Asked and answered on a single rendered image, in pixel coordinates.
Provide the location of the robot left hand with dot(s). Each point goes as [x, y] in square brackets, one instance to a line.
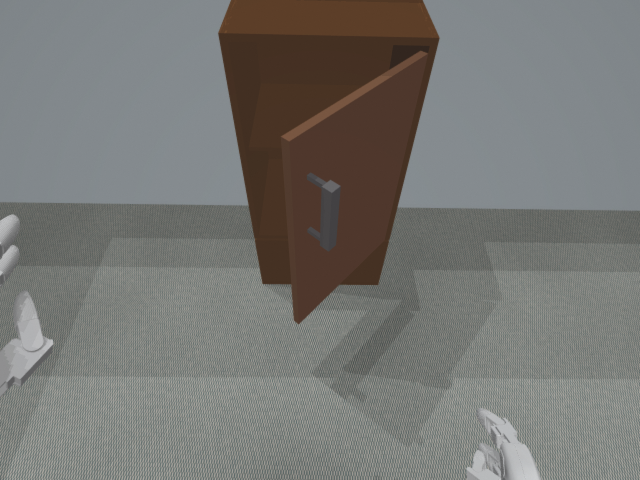
[19, 358]

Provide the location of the cupboard door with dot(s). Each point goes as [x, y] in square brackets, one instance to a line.
[359, 143]

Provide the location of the robot right hand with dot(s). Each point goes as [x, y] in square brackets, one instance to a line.
[514, 462]

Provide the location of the handle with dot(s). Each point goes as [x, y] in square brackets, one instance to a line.
[330, 198]

